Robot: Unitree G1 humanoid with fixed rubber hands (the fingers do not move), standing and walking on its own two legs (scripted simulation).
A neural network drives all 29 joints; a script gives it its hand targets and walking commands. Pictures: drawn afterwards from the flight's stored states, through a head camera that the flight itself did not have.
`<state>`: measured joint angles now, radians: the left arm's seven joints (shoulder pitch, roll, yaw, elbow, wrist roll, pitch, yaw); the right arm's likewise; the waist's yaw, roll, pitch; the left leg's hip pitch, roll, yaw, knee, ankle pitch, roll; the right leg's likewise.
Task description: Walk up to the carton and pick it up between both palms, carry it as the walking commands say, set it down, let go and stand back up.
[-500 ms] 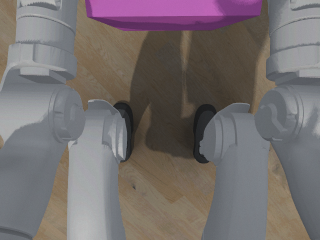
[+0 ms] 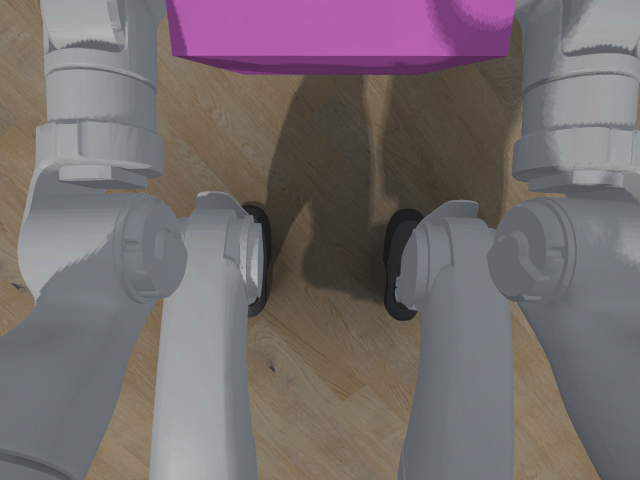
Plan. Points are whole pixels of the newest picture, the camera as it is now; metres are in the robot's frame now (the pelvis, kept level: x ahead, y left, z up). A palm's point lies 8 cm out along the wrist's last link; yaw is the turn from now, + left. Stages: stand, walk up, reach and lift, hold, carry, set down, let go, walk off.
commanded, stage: reach and lift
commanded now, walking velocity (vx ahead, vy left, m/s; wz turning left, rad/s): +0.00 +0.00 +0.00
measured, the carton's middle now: out of the picture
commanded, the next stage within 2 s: none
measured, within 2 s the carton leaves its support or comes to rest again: neither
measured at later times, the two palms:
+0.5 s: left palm out of the picture +0.54 +0.17 -0.06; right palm out of the picture +0.55 -0.14 -0.06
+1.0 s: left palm out of the picture +0.52 +0.17 +0.01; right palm out of the picture +0.53 -0.14 +0.01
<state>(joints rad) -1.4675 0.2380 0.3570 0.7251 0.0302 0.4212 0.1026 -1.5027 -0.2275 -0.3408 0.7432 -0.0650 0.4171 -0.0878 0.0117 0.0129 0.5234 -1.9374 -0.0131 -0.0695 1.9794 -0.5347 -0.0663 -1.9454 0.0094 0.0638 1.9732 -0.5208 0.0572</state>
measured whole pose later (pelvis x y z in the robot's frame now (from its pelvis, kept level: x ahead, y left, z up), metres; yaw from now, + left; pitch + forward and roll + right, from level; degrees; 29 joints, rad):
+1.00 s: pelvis -0.02 +0.00 +0.09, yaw +0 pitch +22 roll +0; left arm -1.33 0.17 0.40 0.59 0.10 0.52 0.06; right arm -1.36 -0.15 -0.38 0.59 -0.12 0.51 -0.07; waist 0.01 0.01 0.52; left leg -1.59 -0.01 -0.06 1.64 -0.43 -0.06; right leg -1.60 0.00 0.06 1.64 -0.42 0.05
